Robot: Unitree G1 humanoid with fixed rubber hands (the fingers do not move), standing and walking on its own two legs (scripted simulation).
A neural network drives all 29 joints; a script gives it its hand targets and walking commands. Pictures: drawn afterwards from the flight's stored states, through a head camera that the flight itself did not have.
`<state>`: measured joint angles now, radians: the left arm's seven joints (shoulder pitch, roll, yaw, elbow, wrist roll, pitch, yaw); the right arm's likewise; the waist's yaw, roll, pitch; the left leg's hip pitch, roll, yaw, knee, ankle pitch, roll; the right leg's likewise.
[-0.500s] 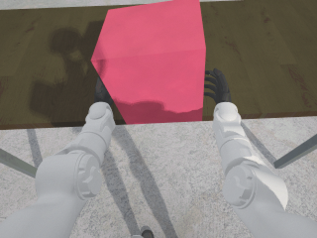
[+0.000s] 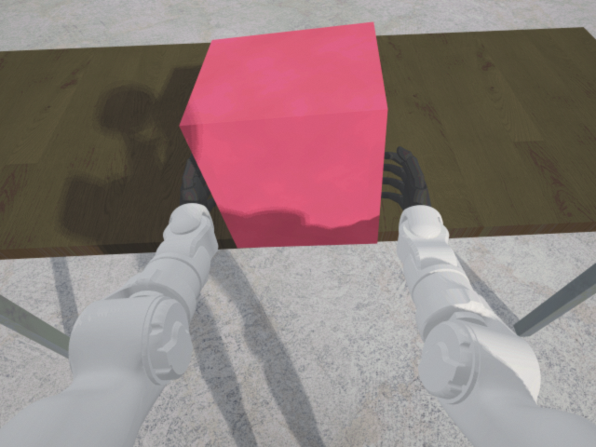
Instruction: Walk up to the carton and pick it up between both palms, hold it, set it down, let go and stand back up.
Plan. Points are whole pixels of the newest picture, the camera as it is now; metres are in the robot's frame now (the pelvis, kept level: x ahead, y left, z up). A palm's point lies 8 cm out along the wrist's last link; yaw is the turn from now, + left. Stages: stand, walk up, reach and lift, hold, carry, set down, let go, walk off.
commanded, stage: reach and lift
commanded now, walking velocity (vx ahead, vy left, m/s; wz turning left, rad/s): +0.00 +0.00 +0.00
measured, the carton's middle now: (298, 146) +0.51 +0.06 +0.11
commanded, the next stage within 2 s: none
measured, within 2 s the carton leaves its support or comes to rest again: neither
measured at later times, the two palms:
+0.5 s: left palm (182, 176) +0.41 +0.19 +0.14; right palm (439, 161) +0.45 -0.11 +0.16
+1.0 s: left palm (190, 164) +0.41 +0.17 +0.17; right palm (441, 187) +0.43 -0.12 +0.13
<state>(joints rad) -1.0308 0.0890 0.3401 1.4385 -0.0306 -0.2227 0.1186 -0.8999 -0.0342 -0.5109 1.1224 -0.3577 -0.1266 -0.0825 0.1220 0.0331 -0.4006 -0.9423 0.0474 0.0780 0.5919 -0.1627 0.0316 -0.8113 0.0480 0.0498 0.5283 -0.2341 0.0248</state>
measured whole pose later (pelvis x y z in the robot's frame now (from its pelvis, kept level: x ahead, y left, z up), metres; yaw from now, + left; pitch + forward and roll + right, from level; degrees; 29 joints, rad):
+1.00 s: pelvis +0.00 -0.04 +0.02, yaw +2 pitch +15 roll +1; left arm -0.97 0.12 0.33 1.21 0.01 -0.01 0.09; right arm -0.87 -0.02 -0.25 1.11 -0.13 0.02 -0.22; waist 0.10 0.01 -0.28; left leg -0.56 0.03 0.08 0.43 -0.12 0.02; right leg -0.50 0.03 0.05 0.52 -0.26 0.01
